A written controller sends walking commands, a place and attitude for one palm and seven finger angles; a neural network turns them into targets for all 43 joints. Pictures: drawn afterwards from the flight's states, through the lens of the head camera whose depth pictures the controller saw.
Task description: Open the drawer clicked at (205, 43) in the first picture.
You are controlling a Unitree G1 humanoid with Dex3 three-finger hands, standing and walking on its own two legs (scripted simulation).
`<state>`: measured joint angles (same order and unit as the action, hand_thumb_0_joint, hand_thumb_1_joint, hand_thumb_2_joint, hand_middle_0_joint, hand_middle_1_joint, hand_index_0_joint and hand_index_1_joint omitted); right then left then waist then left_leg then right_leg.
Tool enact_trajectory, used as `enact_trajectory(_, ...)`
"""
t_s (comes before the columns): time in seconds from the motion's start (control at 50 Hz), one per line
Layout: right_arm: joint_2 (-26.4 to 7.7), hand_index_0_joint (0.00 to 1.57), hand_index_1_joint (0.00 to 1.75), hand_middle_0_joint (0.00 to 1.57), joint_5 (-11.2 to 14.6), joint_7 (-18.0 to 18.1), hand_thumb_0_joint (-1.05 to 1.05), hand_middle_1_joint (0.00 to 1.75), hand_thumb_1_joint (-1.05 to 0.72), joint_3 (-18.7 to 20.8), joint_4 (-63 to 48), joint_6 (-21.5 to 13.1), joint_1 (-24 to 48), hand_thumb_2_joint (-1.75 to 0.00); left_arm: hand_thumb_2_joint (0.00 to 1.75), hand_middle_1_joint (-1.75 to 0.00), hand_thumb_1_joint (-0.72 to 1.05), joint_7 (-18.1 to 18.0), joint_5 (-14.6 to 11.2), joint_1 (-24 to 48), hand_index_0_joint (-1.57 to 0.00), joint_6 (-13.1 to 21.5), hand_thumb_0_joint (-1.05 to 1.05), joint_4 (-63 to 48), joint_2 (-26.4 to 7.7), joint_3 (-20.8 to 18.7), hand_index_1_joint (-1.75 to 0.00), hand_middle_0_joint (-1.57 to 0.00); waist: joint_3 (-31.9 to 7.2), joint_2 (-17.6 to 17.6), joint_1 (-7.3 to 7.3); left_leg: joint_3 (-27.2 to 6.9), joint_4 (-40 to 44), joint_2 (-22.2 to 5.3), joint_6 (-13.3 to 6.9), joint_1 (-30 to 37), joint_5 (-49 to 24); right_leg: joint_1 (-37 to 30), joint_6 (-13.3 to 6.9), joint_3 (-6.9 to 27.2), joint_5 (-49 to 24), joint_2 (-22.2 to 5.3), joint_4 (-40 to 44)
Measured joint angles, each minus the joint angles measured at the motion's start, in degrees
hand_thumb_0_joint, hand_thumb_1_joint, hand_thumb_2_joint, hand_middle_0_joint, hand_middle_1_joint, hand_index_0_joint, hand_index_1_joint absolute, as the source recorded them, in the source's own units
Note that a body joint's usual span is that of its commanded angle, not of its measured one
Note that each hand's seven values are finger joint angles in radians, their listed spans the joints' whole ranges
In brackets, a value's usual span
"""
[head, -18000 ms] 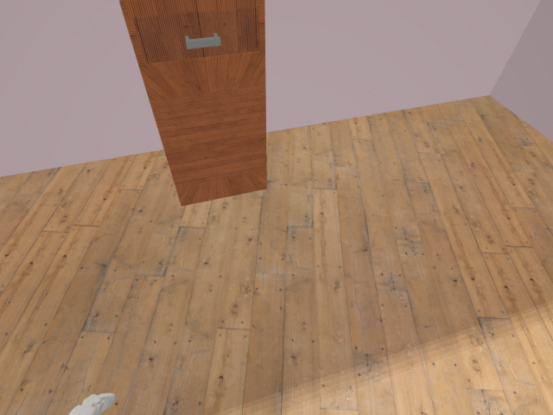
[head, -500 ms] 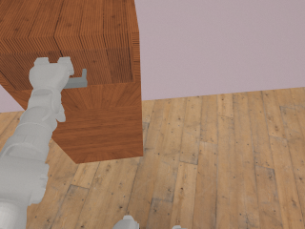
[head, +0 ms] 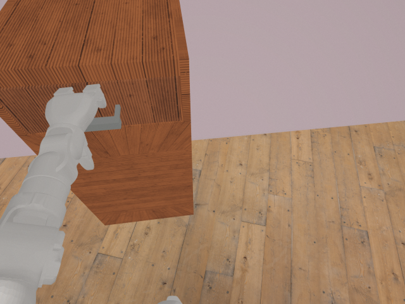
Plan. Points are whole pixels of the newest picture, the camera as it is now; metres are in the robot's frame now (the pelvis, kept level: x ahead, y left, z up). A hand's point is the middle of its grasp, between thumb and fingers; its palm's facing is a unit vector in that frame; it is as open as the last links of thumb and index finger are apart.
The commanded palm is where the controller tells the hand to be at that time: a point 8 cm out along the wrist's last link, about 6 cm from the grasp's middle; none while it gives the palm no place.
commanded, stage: lift the fingers back up to retry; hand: left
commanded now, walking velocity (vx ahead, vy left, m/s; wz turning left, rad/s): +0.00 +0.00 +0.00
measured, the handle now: (96, 117) +0.51 +0.24 +0.04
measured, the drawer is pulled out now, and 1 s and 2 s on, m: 0.00 0.00 0.00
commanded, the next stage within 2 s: re-aim the fingers above the handle in 0.34 s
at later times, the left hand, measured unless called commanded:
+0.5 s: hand (84, 127) +0.44 +0.24 +0.08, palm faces -0.08 -0.06 -0.99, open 13.8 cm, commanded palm +0.43 +0.25 +0.16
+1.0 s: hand (97, 118) +0.46 +0.21 +0.10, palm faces -0.03 -0.06 -1.00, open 13.8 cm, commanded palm +0.43 +0.24 +0.16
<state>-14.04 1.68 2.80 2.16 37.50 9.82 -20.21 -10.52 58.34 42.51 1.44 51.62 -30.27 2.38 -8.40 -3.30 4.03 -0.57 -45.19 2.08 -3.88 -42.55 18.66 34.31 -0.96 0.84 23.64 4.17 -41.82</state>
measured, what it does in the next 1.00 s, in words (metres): stands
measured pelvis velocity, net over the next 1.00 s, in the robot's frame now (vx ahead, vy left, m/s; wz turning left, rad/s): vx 0.01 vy -0.02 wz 0.00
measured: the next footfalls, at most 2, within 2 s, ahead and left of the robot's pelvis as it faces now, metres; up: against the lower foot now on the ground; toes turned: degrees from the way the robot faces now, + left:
none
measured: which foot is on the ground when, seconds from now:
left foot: down 0.00-1.00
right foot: down 0.00-1.00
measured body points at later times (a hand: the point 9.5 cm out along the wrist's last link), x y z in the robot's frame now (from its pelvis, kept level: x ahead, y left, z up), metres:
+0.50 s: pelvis +0.01 -0.01 +0.01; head +0.06 -0.01 +0.46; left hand +0.44 +0.24 +0.14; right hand +0.11 -0.27 -0.11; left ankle +0.02 +0.07 -0.71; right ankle -0.04 -0.12 -0.71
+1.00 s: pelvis +0.01 -0.02 +0.01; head +0.06 -0.03 +0.46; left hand +0.45 +0.21 +0.15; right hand +0.07 -0.29 -0.12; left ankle +0.02 +0.07 -0.71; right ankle -0.04 -0.12 -0.71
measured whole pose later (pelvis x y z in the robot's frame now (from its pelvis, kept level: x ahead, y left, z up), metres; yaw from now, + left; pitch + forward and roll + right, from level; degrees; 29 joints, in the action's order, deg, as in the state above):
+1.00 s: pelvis +0.01 -0.02 +0.01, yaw +0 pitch +13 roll -1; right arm -15.1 2.2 3.2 2.4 37.8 11.5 -17.9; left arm -6.4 57.1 38.7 2.5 45.2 -28.8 1.9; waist -7.5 -3.5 3.1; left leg -0.2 -39.4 1.9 -2.6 -34.4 17.5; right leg 27.1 -2.3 1.6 22.8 4.2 -37.6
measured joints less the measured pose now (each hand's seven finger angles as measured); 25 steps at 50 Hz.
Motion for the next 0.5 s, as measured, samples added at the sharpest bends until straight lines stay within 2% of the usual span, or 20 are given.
enact_trajectory(0.1, -0.2, 0.2, 0.3, 0.2, 0.0, -0.4, 0.0, 0.3, -0.91, 0.3, 0.2, 0.0, 0.6, -0.89, 0.3, -1.23, -0.49, 0.3, 0.0, -1.8, -0.34, -0.7, 0.0, -2.4, 0.8, -0.4, -1.21, -0.33, 0.0, -0.4, -0.35, 0.4, 1.5, 0.2, -0.2, 2.3, 0.1, -2.3, 0.2, 0.5, -0.1, -0.3, 1.7)
enact_trajectory(0.24, -0.3, 0.2, 0.3, 0.2, 0.3, -0.8, 0.0, 0.3, -0.91, 0.3, 0.2, 0.5, 2.0, -0.89, 0.3, -1.21, -0.49, 1.3, -0.8, -3.5, -0.35, -3.3, 0.0, -6.2, 1.1, -0.2, -1.22, -0.33, -0.1, -0.6, -1.23, 0.6, 4.0, 0.6, -0.3, 5.8, -0.2, -5.7, 0.3, 0.8, -0.5, -0.7, 4.1)
enact_trajectory(0.34, -0.5, 0.2, 0.3, 0.2, 0.6, -0.9, 0.0, 0.3, -0.91, -0.1, -0.3, 1.1, 3.3, -0.89, 0.3, -1.21, -0.49, 4.0, -1.6, -3.0, -0.34, -5.4, 0.0, -5.8, 1.3, 1.5, -1.21, -0.32, 0.1, -0.3, -1.83, 0.4, 5.4, 0.9, -0.2, 7.8, -0.7, -7.6, 0.1, 0.7, -0.7, -1.0, 5.2)
enact_trajectory(0.4, -0.6, 0.2, 0.3, 0.2, 0.6, -0.8, 0.0, 0.3, -0.91, -0.1, -0.9, 1.4, 3.9, -0.89, 0.3, -1.2, -0.49, 6.0, -1.8, -4.1, -0.33, -4.9, 0.0, -6.8, 1.5, 2.2, -1.21, -0.32, 0.3, -0.1, -2.09, 0.3, 5.9, 0.9, 0.0, 8.5, -0.9, -8.3, 0.0, 0.6, -0.8, -1.0, 5.5)
enact_trajectory(0.5, -0.8, 0.2, 0.3, 0.2, 0.4, -0.2, 0.0, 0.3, -0.91, 0.0, -1.5, 1.4, 4.7, -0.89, 0.3, -1.2, -0.49, 6.6, -1.7, -5.2, -0.32, -0.9, 0.0, -8.3, 1.9, 2.2, -1.2, -0.32, 1.0, 0.2, -2.37, -0.1, 5.7, 0.9, 0.2, 8.7, -1.0, -8.5, -0.3, 0.2, -0.6, -1.0, 5.0)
